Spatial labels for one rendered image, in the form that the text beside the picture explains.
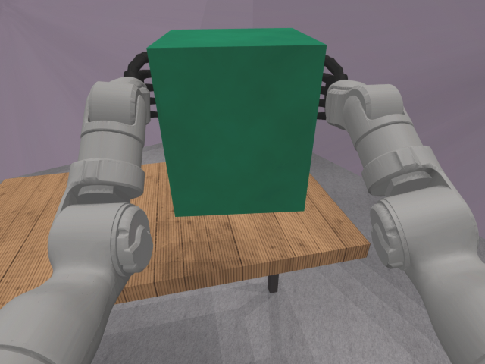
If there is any right robot upper arm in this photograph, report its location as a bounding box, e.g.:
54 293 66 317
370 185 485 364

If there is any robot left forearm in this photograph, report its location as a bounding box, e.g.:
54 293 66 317
48 77 151 265

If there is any table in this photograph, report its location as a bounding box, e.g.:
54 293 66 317
0 162 371 309

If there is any robot left hand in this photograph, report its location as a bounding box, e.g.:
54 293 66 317
124 52 158 118

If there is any left robot upper arm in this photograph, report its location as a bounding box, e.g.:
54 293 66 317
0 202 153 364

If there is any robot right forearm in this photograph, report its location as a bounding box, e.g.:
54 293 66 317
325 80 479 250

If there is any carton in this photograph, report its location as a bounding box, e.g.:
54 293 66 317
146 28 327 217

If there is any robot right hand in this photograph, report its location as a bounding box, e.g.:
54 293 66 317
317 55 348 120

